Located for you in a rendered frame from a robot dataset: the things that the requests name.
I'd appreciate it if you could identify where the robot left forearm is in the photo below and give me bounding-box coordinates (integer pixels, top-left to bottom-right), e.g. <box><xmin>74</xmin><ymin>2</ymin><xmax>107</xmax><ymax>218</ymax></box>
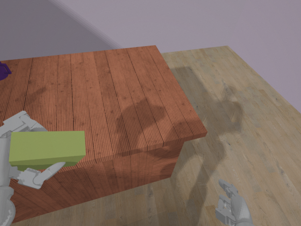
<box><xmin>0</xmin><ymin>186</ymin><xmax>16</xmax><ymax>226</ymax></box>

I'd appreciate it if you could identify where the right robot hand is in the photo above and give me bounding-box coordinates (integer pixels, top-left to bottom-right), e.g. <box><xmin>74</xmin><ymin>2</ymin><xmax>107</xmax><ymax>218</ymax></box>
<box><xmin>215</xmin><ymin>179</ymin><xmax>253</xmax><ymax>226</ymax></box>

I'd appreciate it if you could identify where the sponge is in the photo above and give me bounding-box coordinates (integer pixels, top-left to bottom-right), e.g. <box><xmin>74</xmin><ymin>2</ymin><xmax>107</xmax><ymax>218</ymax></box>
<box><xmin>9</xmin><ymin>131</ymin><xmax>86</xmax><ymax>171</ymax></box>

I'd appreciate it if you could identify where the left robot hand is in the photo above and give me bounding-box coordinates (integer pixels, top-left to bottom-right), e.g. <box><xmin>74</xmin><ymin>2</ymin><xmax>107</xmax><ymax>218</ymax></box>
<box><xmin>0</xmin><ymin>111</ymin><xmax>66</xmax><ymax>189</ymax></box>

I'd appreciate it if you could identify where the table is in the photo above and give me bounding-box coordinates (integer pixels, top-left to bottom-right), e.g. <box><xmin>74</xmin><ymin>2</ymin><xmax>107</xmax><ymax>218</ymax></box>
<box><xmin>0</xmin><ymin>45</ymin><xmax>207</xmax><ymax>223</ymax></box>

